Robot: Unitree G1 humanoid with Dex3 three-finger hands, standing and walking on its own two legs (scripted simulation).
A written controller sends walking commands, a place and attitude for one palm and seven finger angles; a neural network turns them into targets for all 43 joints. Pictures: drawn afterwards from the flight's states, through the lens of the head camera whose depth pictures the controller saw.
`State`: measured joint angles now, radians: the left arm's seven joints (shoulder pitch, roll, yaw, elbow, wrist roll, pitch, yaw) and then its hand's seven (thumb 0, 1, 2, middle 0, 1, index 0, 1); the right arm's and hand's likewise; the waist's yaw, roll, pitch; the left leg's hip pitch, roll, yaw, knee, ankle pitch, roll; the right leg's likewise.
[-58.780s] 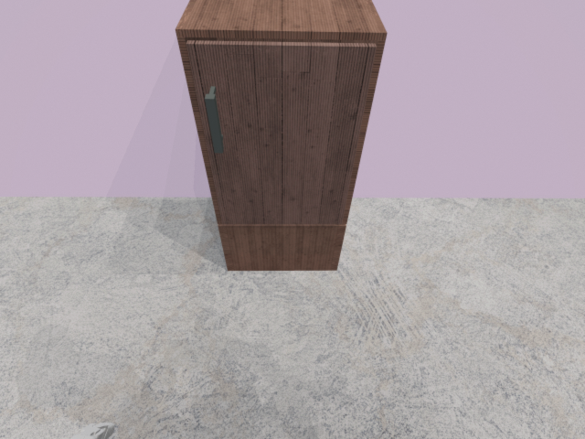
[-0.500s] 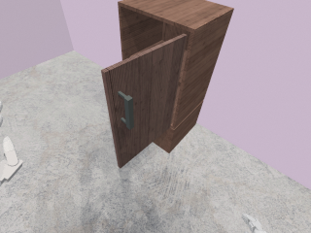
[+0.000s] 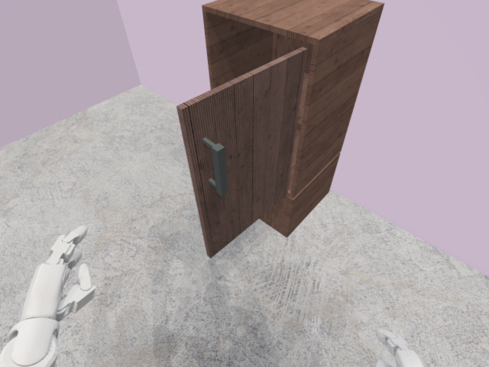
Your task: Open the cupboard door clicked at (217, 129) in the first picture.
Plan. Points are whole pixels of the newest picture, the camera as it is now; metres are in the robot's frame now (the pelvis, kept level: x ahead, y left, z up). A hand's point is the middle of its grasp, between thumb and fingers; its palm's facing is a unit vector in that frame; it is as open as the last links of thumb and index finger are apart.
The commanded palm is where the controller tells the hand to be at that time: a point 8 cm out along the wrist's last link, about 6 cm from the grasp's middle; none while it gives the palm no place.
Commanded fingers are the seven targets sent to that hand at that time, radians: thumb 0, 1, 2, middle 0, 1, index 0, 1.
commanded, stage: let the arm hang, fingers relaxed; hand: left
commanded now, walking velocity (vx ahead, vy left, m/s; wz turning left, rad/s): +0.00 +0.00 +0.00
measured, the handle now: (215, 167) +0.56 +0.12 -0.02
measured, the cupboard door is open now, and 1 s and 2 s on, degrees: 86 86 86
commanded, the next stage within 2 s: look to check the result in 1.00 s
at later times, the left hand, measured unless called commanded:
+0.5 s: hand out of the picture -0.08 +0.18 -0.16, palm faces +0.03 -0.97 -0.25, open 7.3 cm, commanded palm none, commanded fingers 0.00 0.90 0.90 -0.20 -0.30 -0.20 -0.30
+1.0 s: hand out of the picture +0.05 +0.14 -0.17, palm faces +0.03 -0.98 -0.21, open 7.3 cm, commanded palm none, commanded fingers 0.00 0.90 0.90 -0.20 -0.30 -0.20 -0.30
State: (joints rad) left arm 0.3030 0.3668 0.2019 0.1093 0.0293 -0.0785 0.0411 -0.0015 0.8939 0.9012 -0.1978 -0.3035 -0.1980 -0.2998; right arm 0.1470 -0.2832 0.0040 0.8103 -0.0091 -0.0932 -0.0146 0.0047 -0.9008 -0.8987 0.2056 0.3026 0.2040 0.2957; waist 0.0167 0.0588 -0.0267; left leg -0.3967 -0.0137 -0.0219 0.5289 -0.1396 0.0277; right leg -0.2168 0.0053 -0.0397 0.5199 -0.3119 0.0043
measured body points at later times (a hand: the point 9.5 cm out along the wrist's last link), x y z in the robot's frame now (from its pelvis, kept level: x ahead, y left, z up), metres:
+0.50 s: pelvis +0.00 -0.02 +0.01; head +0.02 -0.02 +0.46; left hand -0.08 +0.24 -0.14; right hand +0.00 -0.26 -0.15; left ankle +0.08 +0.10 -0.73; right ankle -0.02 -0.12 -0.73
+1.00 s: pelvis +0.03 -0.04 +0.01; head +0.04 -0.04 +0.46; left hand +0.05 +0.19 -0.15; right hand +0.04 -0.26 -0.16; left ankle +0.08 +0.10 -0.73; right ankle -0.02 -0.12 -0.73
